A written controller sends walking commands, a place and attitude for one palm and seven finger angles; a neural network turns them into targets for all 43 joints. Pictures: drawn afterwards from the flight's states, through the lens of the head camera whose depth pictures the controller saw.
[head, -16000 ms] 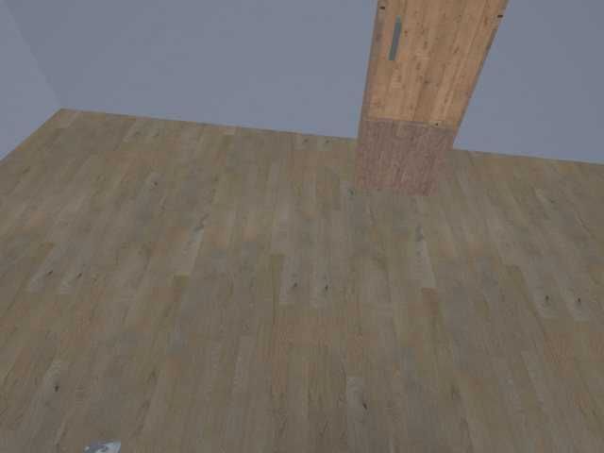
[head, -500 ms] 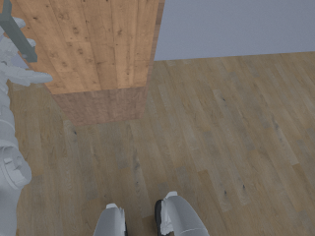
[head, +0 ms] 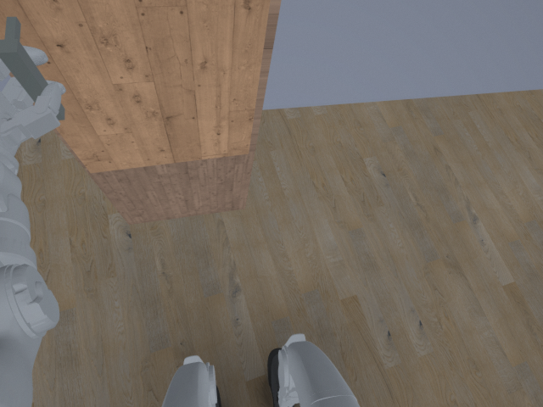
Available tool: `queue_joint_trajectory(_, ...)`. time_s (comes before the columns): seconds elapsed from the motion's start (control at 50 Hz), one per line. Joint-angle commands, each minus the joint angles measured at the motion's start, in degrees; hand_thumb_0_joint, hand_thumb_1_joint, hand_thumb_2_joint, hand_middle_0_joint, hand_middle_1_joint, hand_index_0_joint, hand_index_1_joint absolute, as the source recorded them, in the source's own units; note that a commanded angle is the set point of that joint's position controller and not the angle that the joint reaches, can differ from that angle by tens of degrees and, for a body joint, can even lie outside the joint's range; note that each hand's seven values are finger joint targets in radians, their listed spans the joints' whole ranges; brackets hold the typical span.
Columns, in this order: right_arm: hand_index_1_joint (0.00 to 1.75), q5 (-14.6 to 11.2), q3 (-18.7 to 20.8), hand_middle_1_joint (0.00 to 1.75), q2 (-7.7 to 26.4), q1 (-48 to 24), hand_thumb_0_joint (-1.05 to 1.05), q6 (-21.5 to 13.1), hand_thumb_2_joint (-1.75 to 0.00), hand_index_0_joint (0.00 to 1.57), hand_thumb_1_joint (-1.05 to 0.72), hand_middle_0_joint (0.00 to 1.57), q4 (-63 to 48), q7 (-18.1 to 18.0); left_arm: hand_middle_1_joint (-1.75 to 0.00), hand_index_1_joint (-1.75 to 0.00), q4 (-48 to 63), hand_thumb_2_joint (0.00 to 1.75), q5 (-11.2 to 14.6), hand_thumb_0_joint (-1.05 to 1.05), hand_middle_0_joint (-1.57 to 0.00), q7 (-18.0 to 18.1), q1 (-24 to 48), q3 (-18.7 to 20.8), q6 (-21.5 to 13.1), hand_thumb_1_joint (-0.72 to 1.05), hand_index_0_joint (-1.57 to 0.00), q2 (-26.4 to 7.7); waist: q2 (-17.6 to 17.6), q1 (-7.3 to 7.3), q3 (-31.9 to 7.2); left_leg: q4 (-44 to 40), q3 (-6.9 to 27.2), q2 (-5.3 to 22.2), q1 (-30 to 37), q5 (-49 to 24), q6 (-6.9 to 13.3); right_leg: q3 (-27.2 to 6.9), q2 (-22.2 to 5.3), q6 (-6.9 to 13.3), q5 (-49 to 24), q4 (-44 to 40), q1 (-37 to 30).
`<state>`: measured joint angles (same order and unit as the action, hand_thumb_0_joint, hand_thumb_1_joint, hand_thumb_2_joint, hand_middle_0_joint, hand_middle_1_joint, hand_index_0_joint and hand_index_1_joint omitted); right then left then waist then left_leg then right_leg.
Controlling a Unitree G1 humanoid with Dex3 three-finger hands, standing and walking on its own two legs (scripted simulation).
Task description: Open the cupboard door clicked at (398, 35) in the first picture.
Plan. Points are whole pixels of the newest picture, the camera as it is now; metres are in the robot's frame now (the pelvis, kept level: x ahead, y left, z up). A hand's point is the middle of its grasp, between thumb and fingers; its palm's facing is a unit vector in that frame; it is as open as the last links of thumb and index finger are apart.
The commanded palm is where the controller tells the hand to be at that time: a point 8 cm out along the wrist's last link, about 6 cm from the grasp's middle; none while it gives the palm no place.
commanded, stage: close the thumb around the handle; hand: left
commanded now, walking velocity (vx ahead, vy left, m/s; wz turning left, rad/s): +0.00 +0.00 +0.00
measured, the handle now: (36, 73) +0.57 +0.27 +0.06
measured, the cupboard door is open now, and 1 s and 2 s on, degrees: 1 43 54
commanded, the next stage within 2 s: pull the door open along its arc in 0.04 s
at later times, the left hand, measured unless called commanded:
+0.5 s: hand (58, 143) +0.46 +0.23 +0.06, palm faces +0.06 -1.00 -0.01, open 6.5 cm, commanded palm +0.40 +0.27 +0.05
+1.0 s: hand (168, 230) +0.34 +0.10 +0.06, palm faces +0.48 -0.87 +0.02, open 6.5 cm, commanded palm +0.27 +0.11 +0.05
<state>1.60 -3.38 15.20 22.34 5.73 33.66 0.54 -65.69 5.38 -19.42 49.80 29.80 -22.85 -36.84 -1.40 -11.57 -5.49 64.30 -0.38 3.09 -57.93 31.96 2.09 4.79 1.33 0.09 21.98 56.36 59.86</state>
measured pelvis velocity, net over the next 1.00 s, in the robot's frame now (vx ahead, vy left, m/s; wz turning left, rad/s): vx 0.01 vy -0.02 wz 0.07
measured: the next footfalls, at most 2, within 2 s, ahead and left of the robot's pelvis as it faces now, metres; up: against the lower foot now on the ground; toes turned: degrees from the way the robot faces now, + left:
none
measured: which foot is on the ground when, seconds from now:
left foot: down 0.00-1.00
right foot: down 0.00-1.00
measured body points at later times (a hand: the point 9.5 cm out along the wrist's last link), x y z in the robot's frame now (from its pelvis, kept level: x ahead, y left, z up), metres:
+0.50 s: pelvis +0.01 +0.00 +0.01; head +0.14 +0.02 +0.44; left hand +0.45 +0.28 +0.06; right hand +0.04 -0.26 -0.10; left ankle -0.03 +0.09 -0.66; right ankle +0.04 -0.13 -0.66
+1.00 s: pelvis +0.01 -0.02 +0.02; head +0.09 -0.02 +0.46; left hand +0.31 +0.14 +0.06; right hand +0.19 -0.22 -0.09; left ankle -0.03 +0.09 -0.66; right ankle +0.04 -0.13 -0.66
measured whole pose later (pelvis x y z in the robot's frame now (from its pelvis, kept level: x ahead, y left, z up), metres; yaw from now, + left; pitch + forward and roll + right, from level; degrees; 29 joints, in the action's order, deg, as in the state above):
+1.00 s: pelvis +0.01 -0.02 +0.02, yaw +4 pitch +16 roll -1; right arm 4.7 0.5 9.5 11.5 0.5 32.8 3.2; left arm -18.1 -4.8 32.6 3.9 -4.7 -21.0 5.6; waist -1.1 -0.3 -8.5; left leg 57.2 0.0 0.5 -43.0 30.6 0.4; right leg 4.9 -1.0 1.6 24.5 55.0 46.8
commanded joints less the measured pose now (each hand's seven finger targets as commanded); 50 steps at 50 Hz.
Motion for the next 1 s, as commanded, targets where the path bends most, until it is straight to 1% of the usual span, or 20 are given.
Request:
queue_joint_trajectory(0.0, 0.30, -0.1, 4.3, 0.30, 11.4, 11.1, 0.00, -0.5, -0.90, 0.20, -0.90, 0.20, -1.5, -1.0, -1.35, -1.35, 13.4, 0.90, 1.3, 0.00, -0.40, 0.7, 21.2, 1.3, -4.9, 0.90, -0.40, -16.9, -12.6, 1.48, -30.9, -7.0, 4.8, -0.5, 21.9, -38.3, -2.1, -1.9, 1.7, 1.1, -20.7, -2.5, -16.8)
queue_joint_trajectory(0.08, 0.30, 0.1, 4.2, 0.30, 11.7, 10.9, 0.00, -0.7, -0.90, 0.20, -0.90, 0.20, -1.3, -1.3, -1.35, -1.35, 11.6, 0.90, 0.7, 0.00, -0.40, 1.3, 22.6, 2.7, -5.2, 0.90, -0.40, -19.3, -10.9, 1.29, -29.1, -7.0, 4.5, -0.8, 18.6, -34.2, -1.6, -2.4, 1.7, 1.3, -20.0, -2.4, -17.9)
queue_joint_trajectory(0.12, 0.30, 0.1, 4.2, 0.30, 11.5, 10.9, 0.00, -0.8, -0.90, 0.20, -0.90, 0.20, -1.2, -1.3, -1.35, -1.35, 10.7, 0.90, 0.6, 0.00, -0.40, 1.1, 22.6, 1.7, -5.2, 0.90, -0.40, -17.9, -10.9, 1.02, -29.2, -7.0, 4.6, -0.8, 18.8, -34.4, -1.7, -2.3, 1.6, 1.1, -19.9, -2.3, -17.2)
queue_joint_trajectory(0.14, 0.30, 0.0, 4.1, 0.30, 11.2, 10.5, 0.00, -0.9, -0.90, 0.20, -0.90, 0.20, -1.4, -1.1, -1.35, -1.35, 10.8, 0.90, 1.0, 0.00, -0.40, 0.9, 21.8, -0.4, -5.1, 0.90, -0.40, -14.8, -12.0, 1.02, -28.8, -7.2, 4.3, -0.9, 19.3, -33.7, -1.8, -2.3, 1.5, 1.0, -19.2, -2.6, -16.8)
queue_joint_trajectory(0.16, 0.30, 0.0, 4.2, 0.30, 11.4, 10.5, 0.00, -0.9, -0.90, 0.20, -0.90, 0.20, -1.6, -1.1, -1.35, -1.35, 11.0, 0.90, 1.5, 0.00, -0.40, 0.7, 20.3, -0.2, -5.2, 0.90, -0.40, -14.4, -9.9, 1.41, -29.2, -7.4, 4.4, -0.9, 19.1, -33.6, -1.7, -2.1, 1.5, 1.1, -19.2, -2.6, -17.7)
queue_joint_trajectory(0.2, 0.30, -0.1, 4.4, 0.30, 11.4, 10.4, 0.00, -0.9, -0.90, 0.20, -0.90, 0.20, -2.1, -1.1, -1.35, -1.35, 12.9, 0.90, 1.8, 0.00, -0.40, 0.5, 17.3, 0.8, -5.4, 0.90, -0.40, -15.0, -11.4, 2.73, -32.3, -7.3, 4.4, -0.8, 20.9, -37.0, -2.0, -2.3, 1.5, 1.2, -21.0, -2.2, -19.0)
queue_joint_trajectory(0.26, 0.30, -0.6, 4.7, 0.30, 11.1, 9.6, 0.00, -0.6, -0.90, 0.20, -0.90, 0.20, -3.1, -0.7, -1.35, -1.35, 15.3, 0.90, 2.8, 0.00, -0.40, 0.1, 12.1, 0.4, -4.7, 0.90, -0.40, -13.2, -9.6, 3.74, -31.7, -8.2, 3.9, -0.9, 20.8, -37.1, -1.8, -2.1, 1.6, 1.1, -21.7, -2.9, -20.8)
queue_joint_trajectory(0.38, 0.30, -1.6, 5.4, 0.30, 10.2, 7.2, 0.00, -0.7, -0.90, 0.20, -0.90, 0.20, -6.1, -0.1, -1.35, -1.35, 23.0, 0.90, 6.2, 0.00, -0.40, 0.2, -3.0, -1.1, -3.3, 0.90, -0.40, -6.8, -6.8, 6.33, -31.0, -10.4, 2.2, -1.5, 19.0, -37.1, -1.1, -2.5, 1.4, 1.3, -25.3, -4.0, -26.9)
queue_joint_trajectory(0.44, 0.30, -2.0, 5.7, 0.30, 9.6, 5.5, 0.00, -1.2, -0.90, 0.20, -0.90, 0.20, -6.8, 0.2, -1.35, -1.35, 26.6, 0.90, 7.4, 0.00, -0.40, 1.1, -8.1, -3.4, -2.9, 0.90, -0.40, -2.1, -3.9, 6.60, -27.4, -11.6, 1.4, -1.8, 17.1, -34.5, -1.0, -2.5, 1.2, 0.9, -25.3, -4.6, -28.2)
queue_joint_trajectory(0.48, 0.30, -2.1, 5.9, 0.30, 9.3, 4.4, 0.00, -1.7, -0.90, 0.20, -0.90, 0.20, -7.3, 0.3, -1.35, -1.35, 30.7, 0.90, 7.7, 0.00, -0.40, 2.1, -10.7, -4.8, -3.4, 0.90, -0.40, 0.1, -5.2, 7.37, -27.6, -12.0, 1.3, -1.9, 18.2, -36.0, -1.3, -2.4, 0.9, 1.3, -25.6, -4.3, -28.5)
queue_joint_trajectory(0.5, 0.30, -1.9, 6.2, 0.30, 7.5, 2.7, 0.00, -2.5, -0.90, 0.20, -0.90, 0.20, -8.1, 0.6, -1.35, -1.35, 35.2, 0.90, 10.4, 0.00, -0.40, 10.2, -12.4, 1.3, -3.4, 0.90, -0.40, 1.8, -5.5, 11.46, -27.5, -12.6, 1.4, -2.1, 17.4, -36.4, -2.2, -1.6, 0.8, 1.3, -24.8, -4.4, -28.6)
queue_joint_trajectory(0.52, 0.30, -1.6, 6.2, 0.30, 7.2, 2.3, 0.00, -3.3, -0.90, 0.20, -0.90, 0.20, -7.7, 1.2, -1.35, -1.35, 34.9, 0.90, 9.4, 0.00, -0.40, 14.7, -17.1, -3.4, -3.0, 0.90, -0.40, 8.3, -6.6, 10.10, -25.6, -12.8, 1.3, -1.9, 18.4, -36.8, -2.9, -1.2, 0.7, 1.1, -23.1, -4.3, -26.4)
queue_joint_trajectory(0.54, 0.30, -1.4, 6.3, 0.30, 7.0, 1.9, 0.00, -3.8, -0.90, 0.20, -0.90, 0.20, -7.3, 1.7, -1.35, -1.35, 36.9, 0.90, 8.6, 0.00, -0.40, 18.5, -19.0, -5.0, -3.0, 0.90, -0.40, 11.9, -3.9, 9.81, -24.1, -12.9, 1.5, -1.6, 18.0, -37.0, -3.3, -0.6, 0.6, 1.1, -22.4, -4.0, -25.3)
queue_joint_trajectory(0.58, 0.30, -0.7, 6.6, 0.30, 6.8, 1.0, 0.00, -4.5, -0.90, 0.20, -0.90, 0.20, -6.8, 2.3, -1.35, -1.35, 40.2, 0.90, 6.4, 0.00, -0.40, 25.9, -20.4, -7.2, -3.9, 0.90, -0.40, 16.1, -0.8, 9.49, -23.1, -12.8, 1.4, -1.6, 17.0, -35.5, -3.4, -0.6, 0.6, 1.3, -22.1, -3.8, -25.6)
queue_joint_trajectory(0.62, 0.30, 0.2, 6.7, 0.30, 6.0, -0.3, 0.00, -5.0, -0.90, 0.20, -0.90, 0.20, -6.6, 2.8, -1.35, -1.35, 44.9, 0.90, 3.7, 0.00, -0.40, 32.8, -20.8, -9.5, -4.6, 0.90, -0.40, 20.0, -4.0, 10.29, -25.6, -12.8, 0.9, -2.0, 18.1, -35.4, -3.9, -1.0, 0.1, 1.6, -22.6, -3.1, -26.9)
queue_joint_trajectory(0.7, 0.30, 1.8, 7.0, 0.30, 4.7, -2.5, 0.00, -5.1, -0.90, 0.20, -0.90, 0.20, -6.5, 3.3, -1.35, -1.35, 50.2, 0.90, -4.4, 0.00, -0.40, 45.1, -23.7, -19.0, -3.5, 0.90, -0.40, 29.8, -1.4, 9.64, -25.9, -12.8, 1.1, -1.7, 20.5, -36.1, -3.7, -0.8, -0.2, 1.8, -22.7, -3.2, -27.0)
queue_joint_trajectory(0.78, 0.30, 2.5, 7.3, 0.30, 3.9, -4.6, 0.00, -5.4, -0.90, 0.20, -0.90, 0.20, -6.7, 2.7, -1.35, -1.35, 54.8, 0.90, -10.4, 0.00, -0.40, 48.6, -26.1, -28.3, -3.1, 0.90, -0.40, 35.6, 2.7, 8.78, -25.4, -13.4, 1.0, -2.0, 20.7, -32.1, -2.9, -1.1, -0.6, 1.9, -23.2, -4.4, -29.3)
queue_joint_trajectory(0.8, 0.30, 2.6, 7.4, 0.30, 3.3, -5.3, 0.00, -5.6, -0.90, 0.20, -0.90, 0.20, -6.5, 2.4, -1.35, -1.35, 55.6, 0.90, -11.3, 0.00, -0.40, 49.0, -26.2, -30.4, -3.2, 0.90, -0.40, 37.2, 1.4, 8.69, -24.8, -13.5, 0.7, -2.1, 21.3, -31.4, -2.9, -1.3, -0.8, 1.8, -23.2, -4.6, -29.2)
queue_joint_trajectory(0.9, 0.30, 2.7, 6.7, 0.30, 1.6, -9.4, 0.00, -7.1, -0.90, 0.20, -0.90, 0.20, -7.2, 1.7, -1.35, -1.35, 60.6, 0.90, -11.9, 0.00, -0.40, 50.8, -32.5, -38.9, -3.0, 0.90, -0.40, 45.2, 2.0, 9.08, -22.0, -14.3, 0.8, -2.5, 21.8, -27.5, -2.6, -1.0, -1.2, 2.0, -20.6, -5.7, -29.6)
queue_joint_trajectory(0.98, 0.30, 3.2, 6.2, 0.30, 0.8, -11.5, 0.00, -8.4, -0.90, 0.20, -0.90, 0.20, -8.1, 1.8, -1.35, -1.35, 63.3, 0.90, -13.9, 0.00, -0.40, 53.1, -40.1, -42.4, -1.6, 0.90, -0.40, 47.5, 2.9, 10.11, -20.7, -14.0, 1.1, -3.0, 20.6, -26.1, -2.6, -0.8, -1.5, 2.4, -19.9, -5.6, -30.4)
